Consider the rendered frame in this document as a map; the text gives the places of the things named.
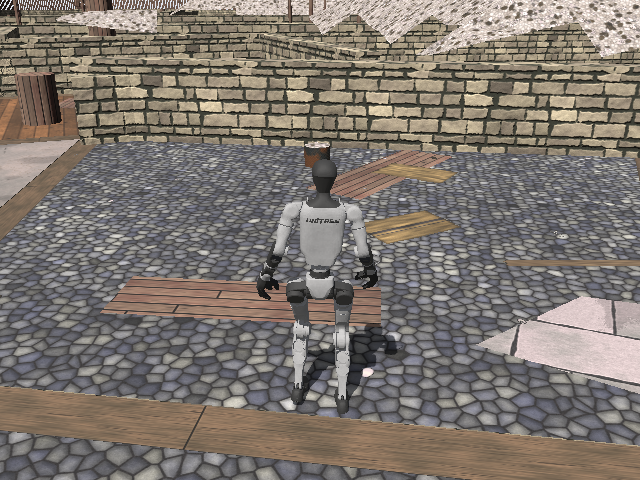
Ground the right robot upper arm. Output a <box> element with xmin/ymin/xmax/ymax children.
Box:
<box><xmin>344</xmin><ymin>203</ymin><xmax>370</xmax><ymax>258</ymax></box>

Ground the left robot upper arm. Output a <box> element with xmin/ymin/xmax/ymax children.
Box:
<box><xmin>272</xmin><ymin>202</ymin><xmax>302</xmax><ymax>257</ymax></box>

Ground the robot left forearm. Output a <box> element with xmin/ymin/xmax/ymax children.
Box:
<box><xmin>260</xmin><ymin>241</ymin><xmax>282</xmax><ymax>281</ymax></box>

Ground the right robot hand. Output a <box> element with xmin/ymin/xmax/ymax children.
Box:
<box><xmin>355</xmin><ymin>270</ymin><xmax>378</xmax><ymax>289</ymax></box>

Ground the robot right forearm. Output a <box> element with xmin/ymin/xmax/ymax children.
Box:
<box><xmin>359</xmin><ymin>243</ymin><xmax>376</xmax><ymax>275</ymax></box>

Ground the left robot shin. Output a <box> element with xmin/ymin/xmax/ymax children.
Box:
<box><xmin>292</xmin><ymin>321</ymin><xmax>309</xmax><ymax>389</ymax></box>

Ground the robot head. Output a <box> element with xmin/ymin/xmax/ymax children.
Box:
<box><xmin>306</xmin><ymin>159</ymin><xmax>340</xmax><ymax>208</ymax></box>

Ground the left robot hand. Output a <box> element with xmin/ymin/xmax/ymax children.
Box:
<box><xmin>256</xmin><ymin>276</ymin><xmax>279</xmax><ymax>300</ymax></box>

